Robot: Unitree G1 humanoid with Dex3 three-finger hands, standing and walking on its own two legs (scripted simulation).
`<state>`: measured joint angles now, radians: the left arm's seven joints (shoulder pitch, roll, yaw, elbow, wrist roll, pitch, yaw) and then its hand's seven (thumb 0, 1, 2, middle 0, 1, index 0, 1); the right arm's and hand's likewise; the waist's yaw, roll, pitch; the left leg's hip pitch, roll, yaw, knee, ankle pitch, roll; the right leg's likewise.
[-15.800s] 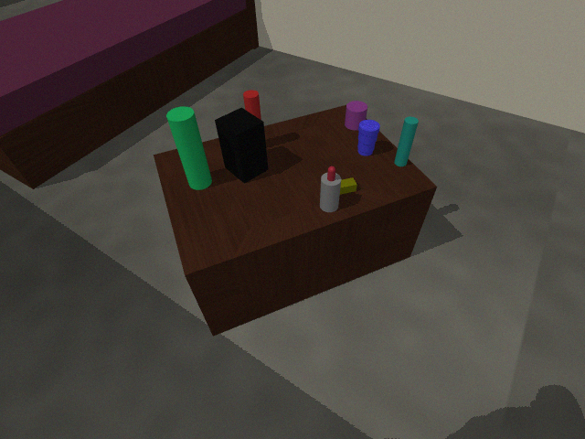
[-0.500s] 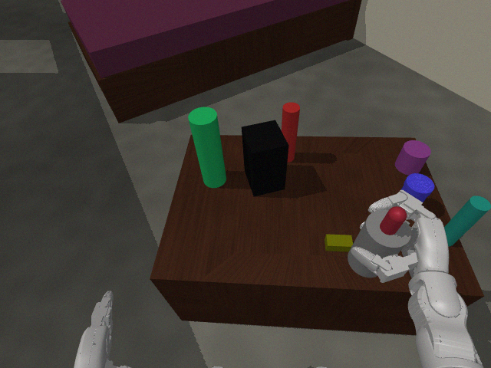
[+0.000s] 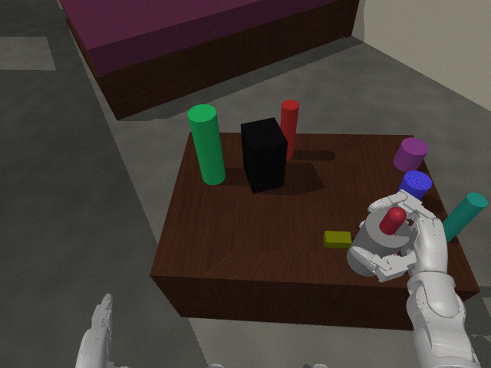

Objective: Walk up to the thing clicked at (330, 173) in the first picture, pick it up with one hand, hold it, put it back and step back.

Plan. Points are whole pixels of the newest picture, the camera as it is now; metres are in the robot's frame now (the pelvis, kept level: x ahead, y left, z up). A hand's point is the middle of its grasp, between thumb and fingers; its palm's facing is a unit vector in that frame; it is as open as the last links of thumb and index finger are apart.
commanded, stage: hold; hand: right
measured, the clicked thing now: (379, 238) +0.31 -0.16 +0.05
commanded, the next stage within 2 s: crouch in 1.68 s
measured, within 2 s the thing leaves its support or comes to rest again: neither
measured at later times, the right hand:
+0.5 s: hand (376, 235) +0.32 -0.16 +0.05, palm faces +0.09 +1.00 -0.01, open 9.5 cm
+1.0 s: hand (379, 230) +0.33 -0.17 +0.06, palm faces +0.11 +0.99 -0.02, open 9.5 cm
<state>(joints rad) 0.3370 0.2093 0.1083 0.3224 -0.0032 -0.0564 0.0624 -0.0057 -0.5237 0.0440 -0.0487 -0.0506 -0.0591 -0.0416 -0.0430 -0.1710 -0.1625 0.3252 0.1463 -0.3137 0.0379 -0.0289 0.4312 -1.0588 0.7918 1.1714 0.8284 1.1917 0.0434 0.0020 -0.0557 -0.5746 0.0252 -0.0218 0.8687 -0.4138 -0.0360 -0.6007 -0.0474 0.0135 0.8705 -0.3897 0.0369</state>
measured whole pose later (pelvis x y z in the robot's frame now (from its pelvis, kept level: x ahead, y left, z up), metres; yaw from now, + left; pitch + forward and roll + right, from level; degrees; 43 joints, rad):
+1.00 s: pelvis +0.00 +0.00 +0.00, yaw +0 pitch +7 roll +0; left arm 0.34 0.20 0.10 0.34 0.00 -0.06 0.06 -0.01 -0.54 0.05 -0.05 -0.05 -0.06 -0.05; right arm -0.07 -0.18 -0.16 0.35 0.15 -0.32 0.04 -0.03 0.44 -1.08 0.79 1.18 0.83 1.20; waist 0.04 0.01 -0.06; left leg -0.58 0.03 -0.02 0.87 -0.42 -0.03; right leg -0.60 -0.05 0.02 0.87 -0.39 0.04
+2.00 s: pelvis +0.00 +0.00 +0.00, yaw +0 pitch +7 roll +0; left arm 0.33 0.20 0.10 0.34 0.00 -0.06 0.05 0.00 -0.52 0.05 -0.05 -0.05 -0.06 -0.04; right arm -0.08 -0.17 -0.18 0.39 0.14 -0.33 0.02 -0.03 0.45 -1.09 0.79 1.19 0.82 1.21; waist 0.05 0.01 -0.07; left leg -0.59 0.03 -0.02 0.88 -0.42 -0.04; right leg -0.61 -0.04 0.01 0.87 -0.40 0.04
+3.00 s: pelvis -0.01 +0.00 -0.10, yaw +2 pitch +25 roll +3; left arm 0.44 0.24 0.10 -0.15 0.10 -0.03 -0.04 -0.01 -0.51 0.05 -0.05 -0.05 -0.07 -0.03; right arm -0.49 -0.31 -0.42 0.89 0.02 -0.57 0.03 -0.03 0.48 -1.14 0.79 1.20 0.83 1.22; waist 0.23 0.03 -0.16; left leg -1.21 -0.01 0.00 1.34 -0.57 -0.04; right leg -1.26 -0.07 0.07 1.38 -0.57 0.04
